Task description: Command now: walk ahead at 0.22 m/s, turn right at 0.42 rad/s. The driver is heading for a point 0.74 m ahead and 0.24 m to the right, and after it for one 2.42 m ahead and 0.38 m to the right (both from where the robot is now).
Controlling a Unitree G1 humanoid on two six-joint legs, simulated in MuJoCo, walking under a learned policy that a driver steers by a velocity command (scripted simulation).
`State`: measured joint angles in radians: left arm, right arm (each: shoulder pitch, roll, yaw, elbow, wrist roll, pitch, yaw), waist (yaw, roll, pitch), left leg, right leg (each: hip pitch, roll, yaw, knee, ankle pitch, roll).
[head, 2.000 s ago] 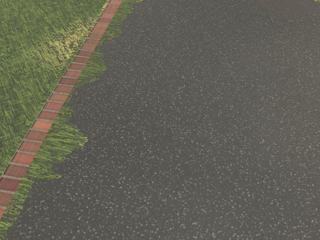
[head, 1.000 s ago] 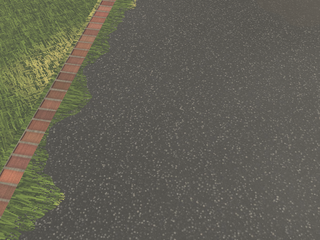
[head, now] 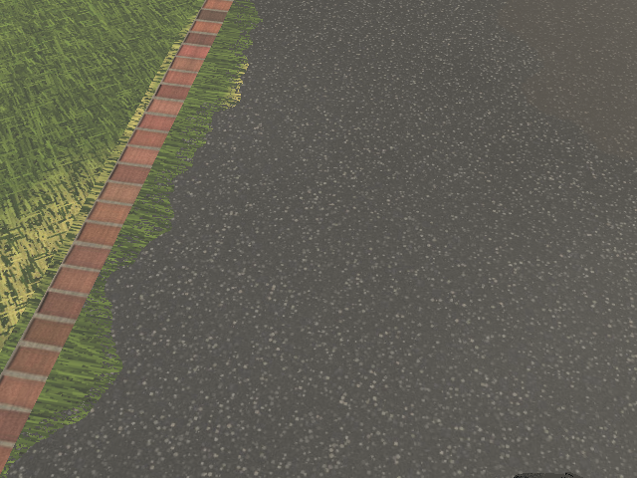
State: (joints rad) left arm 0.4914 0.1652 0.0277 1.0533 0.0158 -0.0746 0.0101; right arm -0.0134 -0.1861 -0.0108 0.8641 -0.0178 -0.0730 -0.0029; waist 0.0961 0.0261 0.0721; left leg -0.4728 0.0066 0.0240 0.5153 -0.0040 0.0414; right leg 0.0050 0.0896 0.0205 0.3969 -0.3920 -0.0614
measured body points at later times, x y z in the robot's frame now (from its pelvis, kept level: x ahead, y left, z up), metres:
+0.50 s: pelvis +0.05 -0.01 +0.00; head +0.05 -0.03 +0.45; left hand +0.23 +0.21 -0.11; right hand +0.05 -0.29 -0.14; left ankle +0.13 +0.09 -0.72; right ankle +0.02 -0.09 -0.73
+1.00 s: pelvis +0.23 -0.06 -0.01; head +0.26 -0.06 +0.44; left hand +0.31 +0.20 -0.15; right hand +0.30 -0.36 -0.10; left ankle +0.36 -0.01 -0.73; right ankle +0.02 -0.09 -0.72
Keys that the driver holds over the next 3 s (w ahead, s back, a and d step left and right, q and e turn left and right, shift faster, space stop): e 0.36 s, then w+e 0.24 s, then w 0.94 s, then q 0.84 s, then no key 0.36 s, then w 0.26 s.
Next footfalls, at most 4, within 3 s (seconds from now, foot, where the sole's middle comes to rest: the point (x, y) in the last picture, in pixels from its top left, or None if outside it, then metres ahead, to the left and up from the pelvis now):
0.48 right None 0.05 -0.10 -0.77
0.98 left None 0.39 -0.03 -0.77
1.52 right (513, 415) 0.61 -0.32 -0.77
2.02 left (452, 342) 0.77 -0.20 -0.77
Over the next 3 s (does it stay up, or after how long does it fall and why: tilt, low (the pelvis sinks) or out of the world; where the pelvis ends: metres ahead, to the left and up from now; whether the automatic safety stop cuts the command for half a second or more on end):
stays up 0.69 -0.29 0.01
